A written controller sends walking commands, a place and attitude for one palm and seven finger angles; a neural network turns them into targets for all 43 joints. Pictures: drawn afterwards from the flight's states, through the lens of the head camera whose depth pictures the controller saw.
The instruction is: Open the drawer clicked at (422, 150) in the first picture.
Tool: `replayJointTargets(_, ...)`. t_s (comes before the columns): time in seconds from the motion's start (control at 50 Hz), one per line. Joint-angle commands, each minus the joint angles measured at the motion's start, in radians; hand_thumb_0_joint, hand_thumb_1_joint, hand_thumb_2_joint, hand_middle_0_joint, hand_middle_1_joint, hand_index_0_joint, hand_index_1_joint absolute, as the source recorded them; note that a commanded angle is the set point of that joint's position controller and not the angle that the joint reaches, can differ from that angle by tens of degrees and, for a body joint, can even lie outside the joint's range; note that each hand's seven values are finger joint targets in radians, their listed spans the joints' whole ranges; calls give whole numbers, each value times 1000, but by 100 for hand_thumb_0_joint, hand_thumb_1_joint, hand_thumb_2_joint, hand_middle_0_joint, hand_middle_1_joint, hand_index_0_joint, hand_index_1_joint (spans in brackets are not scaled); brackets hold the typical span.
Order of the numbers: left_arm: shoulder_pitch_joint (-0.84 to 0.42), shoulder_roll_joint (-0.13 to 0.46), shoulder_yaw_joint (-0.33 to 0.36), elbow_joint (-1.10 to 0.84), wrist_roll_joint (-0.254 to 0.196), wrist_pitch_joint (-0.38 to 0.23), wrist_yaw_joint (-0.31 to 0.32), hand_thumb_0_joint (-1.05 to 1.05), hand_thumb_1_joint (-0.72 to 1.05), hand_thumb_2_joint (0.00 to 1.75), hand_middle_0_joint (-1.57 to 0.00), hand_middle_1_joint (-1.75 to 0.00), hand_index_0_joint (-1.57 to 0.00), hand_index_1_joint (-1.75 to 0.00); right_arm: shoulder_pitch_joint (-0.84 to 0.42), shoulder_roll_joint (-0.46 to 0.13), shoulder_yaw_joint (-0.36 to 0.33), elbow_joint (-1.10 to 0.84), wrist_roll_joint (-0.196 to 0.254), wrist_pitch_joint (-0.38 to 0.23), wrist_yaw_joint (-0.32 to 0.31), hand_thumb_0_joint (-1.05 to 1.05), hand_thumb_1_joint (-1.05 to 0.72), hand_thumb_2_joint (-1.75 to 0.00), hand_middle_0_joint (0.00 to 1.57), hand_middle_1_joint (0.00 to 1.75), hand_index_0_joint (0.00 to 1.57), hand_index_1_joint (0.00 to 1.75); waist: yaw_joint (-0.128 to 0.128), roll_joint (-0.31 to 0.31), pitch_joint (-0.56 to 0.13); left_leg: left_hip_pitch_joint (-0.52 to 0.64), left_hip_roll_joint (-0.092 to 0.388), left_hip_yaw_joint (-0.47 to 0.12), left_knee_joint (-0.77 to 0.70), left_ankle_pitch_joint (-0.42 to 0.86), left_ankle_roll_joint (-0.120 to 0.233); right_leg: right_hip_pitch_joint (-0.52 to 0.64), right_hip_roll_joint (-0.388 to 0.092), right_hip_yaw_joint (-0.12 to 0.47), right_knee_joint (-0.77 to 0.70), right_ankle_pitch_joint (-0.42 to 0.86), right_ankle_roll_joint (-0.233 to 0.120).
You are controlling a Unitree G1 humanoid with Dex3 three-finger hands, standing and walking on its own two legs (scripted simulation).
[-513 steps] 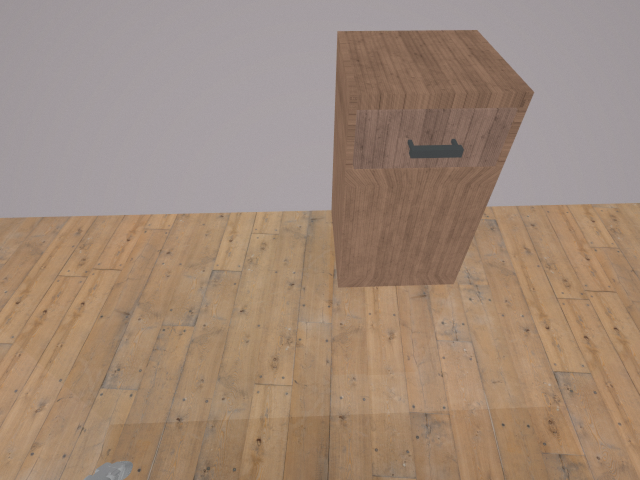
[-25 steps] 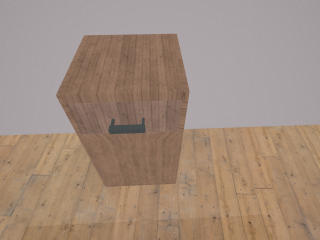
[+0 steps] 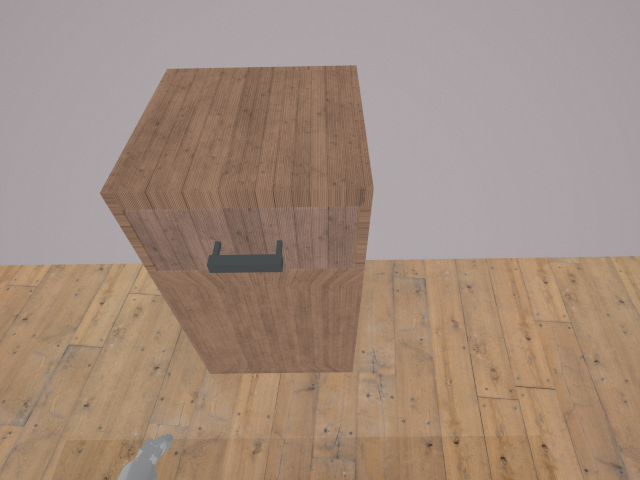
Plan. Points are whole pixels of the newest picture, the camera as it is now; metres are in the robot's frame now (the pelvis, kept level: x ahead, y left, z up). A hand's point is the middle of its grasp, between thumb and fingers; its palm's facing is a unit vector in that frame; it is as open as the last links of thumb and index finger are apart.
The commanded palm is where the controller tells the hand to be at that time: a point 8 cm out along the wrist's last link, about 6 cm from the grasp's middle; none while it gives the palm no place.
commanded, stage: raise the hand with hooked fingers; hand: left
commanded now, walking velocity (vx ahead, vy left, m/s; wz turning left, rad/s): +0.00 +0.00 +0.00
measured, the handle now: (247, 254) +0.51 +0.18 -0.10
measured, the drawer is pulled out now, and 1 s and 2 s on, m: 0.00 0.00 0.00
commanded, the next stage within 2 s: move the hooked fingers above the handle in 1.78 s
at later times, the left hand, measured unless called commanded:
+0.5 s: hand (159, 453) +0.16 +0.21 -0.04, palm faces +0.14 -0.01 -0.99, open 9.7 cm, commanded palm +0.15 +0.22 +0.02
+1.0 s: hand (156, 372) +0.23 +0.22 +0.02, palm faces +0.15 -0.06 -0.99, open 12.6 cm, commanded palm +0.21 +0.22 +0.08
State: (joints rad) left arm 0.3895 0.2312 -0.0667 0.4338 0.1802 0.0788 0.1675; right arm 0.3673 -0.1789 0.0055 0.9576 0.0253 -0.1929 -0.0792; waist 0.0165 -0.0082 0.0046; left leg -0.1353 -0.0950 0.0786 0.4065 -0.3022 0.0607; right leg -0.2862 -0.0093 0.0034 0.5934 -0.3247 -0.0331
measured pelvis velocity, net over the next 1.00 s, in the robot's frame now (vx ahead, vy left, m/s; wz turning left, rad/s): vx -0.05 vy -0.02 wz -0.06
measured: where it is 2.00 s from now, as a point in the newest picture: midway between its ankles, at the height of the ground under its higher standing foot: outside the picture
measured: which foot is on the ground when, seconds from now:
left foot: down 0.00-1.00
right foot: down 0.00-1.00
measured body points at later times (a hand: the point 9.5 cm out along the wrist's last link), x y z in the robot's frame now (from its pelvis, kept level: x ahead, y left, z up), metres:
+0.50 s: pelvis -0.05 -0.06 -0.06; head +0.00 -0.09 +0.39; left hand +0.15 +0.21 +0.01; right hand +0.24 -0.25 -0.13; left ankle -0.06 +0.09 -0.73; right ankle -0.02 -0.09 -0.73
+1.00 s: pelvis -0.05 -0.02 -0.02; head -0.02 -0.05 +0.43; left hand +0.22 +0.22 +0.07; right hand +0.10 -0.29 -0.13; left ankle -0.05 +0.09 -0.73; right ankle -0.02 -0.09 -0.73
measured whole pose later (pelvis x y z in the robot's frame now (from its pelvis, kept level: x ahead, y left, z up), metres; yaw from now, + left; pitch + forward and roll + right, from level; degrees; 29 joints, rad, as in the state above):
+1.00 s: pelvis -0.05 -0.02 -0.02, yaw -4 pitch +6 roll +2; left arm 0.14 0.37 -0.03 0.11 1.00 0.07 0.43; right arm 0.15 -0.30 -0.07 0.67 -0.01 0.08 -0.05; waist 0.05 0.05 -0.05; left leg -0.41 -0.08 -0.02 0.66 -0.35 0.03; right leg -0.51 0.07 0.04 0.68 -0.28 -0.06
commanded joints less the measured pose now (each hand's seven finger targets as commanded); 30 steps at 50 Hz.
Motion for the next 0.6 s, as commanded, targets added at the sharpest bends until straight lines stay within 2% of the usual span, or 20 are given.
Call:
replayJointTargets(0.0, -127, 137, -10, -463, 294, -40, 96, 0, 74, 83, -21, -40, -21, -40, -203, -205, -41, -293, -44, -91, 13, 0, -90, -90, 20, 30, 20, 30, -33, 7, -118, -69, 131, -145, 115, 539, -63, -122, 28, 32, -51, 193, -33)
replayJointTargets(0.02, -32, 155, 37, -425, 365, -30, 115, 0, 71, 82, -21, -42, -21, -42, -221, -208, -50, -335, -53, -61, 30, 0, -90, -90, 20, 30, 20, 30, 3, -40, -164, -131, 106, -142, 142, 514, -56, -64, 26, 69, -52, 266, -42)
replayJointTargets(0.04, 63, 145, 38, -383, 454, -26, 134, 0, 69, 81, -22, -43, -22, -43, -221, -195, -57, -355, -60, -18, 50, 0, -90, -90, 20, 30, 20, 30, 24, -159, -171, -182, 92, -129, 168, 495, -53, -60, 37, 87, -31, 308, -43)
replayJointTargets(0.06, 184, 74, -14, -306, 530, -22, 147, 0, 67, 80, -22, -45, -22, -45, -260, -191, -61, -390, -66, 24, 68, 0, -90, -90, 20, 30, 20, 30, 47, -254, -118, -273, 80, -110, 172, 371, -51, -76, 33, 93, -26, 276, -40)
replayJointTargets(0.08, 255, 59, -25, -271, 607, -27, 158, 0, 64, 79, -22, -47, -22, -47, -275, -193, -69, -413, -66, 72, 87, 0, -90, -90, 20, 30, 20, 30, 61, -323, -70, -356, 70, -89, 168, 271, -54, -89, 32, 105, -25, 241, -37)
replayJointTargets(0.1, 322, 42, -29, -264, 666, -39, 162, 0, 62, 78, -22, -48, -22, -48, -307, -192, -74, -447, -61, 112, 107, 0, -90, -90, 20, 30, 20, 30, 84, -323, -47, -415, 61, -69, 168, 196, -58, -92, 33, 109, -22, 198, -39)
replayJointTargets(0.14, 310, 102, 8, -349, 764, -100, 183, 0, 57, 76, -22, -51, -22, -51, -363, -190, -68, -509, -40, 157, 141, 0, -90, -90, 20, 30, 20, 30, 131, -247, -150, -461, 37, -60, 197, 191, -63, -22, 22, 159, 34, 276, -49)
replayJointTargets(0.16, 294, 148, 49, -376, 804, -129, 205, 0, 55, 75, -22, -53, -22, -53, -402, -176, -58, -532, -35, 171, 146, 0, -90, -90, 20, 30, 20, 30, 152, -198, -178, -490, 26, -56, 210, 126, -63, -23, 13, 184, 43, 202, -48)
replayJointTargets(0.18, 292, 188, 93, -409, 841, -151, 237, 0, 53, 74, -23, -54, -23, -54, -409, -171, -57, -551, -38, 183, 149, 0, -90, -90, 20, 30, 20, 30, 164, -118, -206, -468, 21, -56, 226, 141, -61, -14, 20, 196, 61, 227, -57)
replayJointTargets(0.2, 247, 233, 127, -472, 880, -158, 271, 0, 50, 73, -23, -55, -23, -55, -425, -170, -56, -565, -49, 196, 153, 0, -90, -90, 20, 30, 20, 30, 169, -27, -234, -469, 12, -55, 247, 140, -59, -26, 22, 214, 79, 235, -62)
replayJointTargets(0.22, 182, 281, 177, -524, 913, -163, 315, 0, 48, 72, -23, -57, -23, -57, -421, -159, -57, -562, -58, 211, 152, 0, -90, -90, 20, 30, 20, 30, 170, 9, -263, -485, 2, -60, 280, 133, -57, -34, 27, 228, 101, 234, -64)
replayJointTargets(0.26, 7, 264, 178, -570, 967, -160, 391, 0, 43, 70, -23, -60, -23, -60, -421, -135, -62, -567, -79, 238, 138, 0, -90, -90, 20, 30, 20, 30, 133, 44, -301, -507, -6, -72, 339, 71, -39, -110, 25, 265, 115, 167, -59)
replayJointTargets(0.3, -171, 309, 222, -633, 993, -192, 470, 0, 39, 68, -24, -63, -24, -63, -414, -127, -67, -557, -97, 246, 111, 0, -90, -90, 20, 30, 20, 30, 98, 59, -406, -476, -8, -91, 425, 97, -25, -137, 7, 309, 151, 272, -47)
replayJointTargets(0.32, -322, 340, 235, -692, 992, -211, 498, 0, 36, 67, -24, -64, -24, -64, -419, -123, -65, -537, -105, 251, 93, 0, -90, -90, 20, 30, 20, 30, 58, 24, -436, -489, -9, -113, 470, 82, -17, -156, 3, 326, 170, 291, -37)
replayJointTargets(0.36, -347, 301, 191, -661, 950, -233, 502, 0, 32, 65, -24, -68, -24, -68, -412, -110, -69, -520, -96, 239, 64, 0, -90, -90, 20, 30, 20, 30, 19, 29, -461, -481, -3, -121, 514, 55, -16, -175, -17, 345, 173, 295, -24)
replayJointTargets(0.42, -388, 319, 176, -640, 879, -221, 475, 0, 25, 62, -25, -72, -25, -72, -431, -117, -66, -498, -89, 228, 46, 0, -90, -90, 20, 30, 20, 30, -22, 29, -454, -536, 1, -127, 534, 10, -14, -138, -25, 355, 147, 284, -5)
replayJointTargets(0.46, -355, 314, 160, -550, 847, -154, 437, 0, 20, 60, -25, -75, -25, -75, -441, -124, -66, -490, -82, 225, 38, 0, -90, -90, 20, 30, 20, 30, -28, -39, -404, -589, 1, -119, 505, -23, -20, -70, -40, 376, 85, 268, 16)
replayJointTargets(0.52, -352, 319, 124, -444, 807, -12, 342, 0, 13, 57, -25, -80, -25, -80, -463, -133, -36, -505, -58, 242, 32, 0, -90, -90, 20, 30, 20, 30, -8, -87, -333, -601, 7, -109, 410, -62, -25, 13, -55, 397, -13, 168, 25)
replayJointTargets(0.56, -293, 331, 110, -445, 784, 62, 255, 0, 8, 55, -26, -82, -26, -82, -466, -136, -27, -517, -41, 255, 17, 0, -90, -90, 20, 30, 20, 30, 37, -94, -336, -565, 8, -102, 332, -56, -32, 97, -63, 382, -41, 142, 35)
replayJointTargets(0.58, -287, 344, 115, -452, 773, 81, 221, 0, 6, 54, -26, -84, -26, -84, -468, -139, -20, -519, -37, 260, 12, 0, -90, -90, 20, 30, 20, 30, 45, -93, -334, -553, 12, -102, 304, -56, -32, 116, -64, 372, -50, 114, 37)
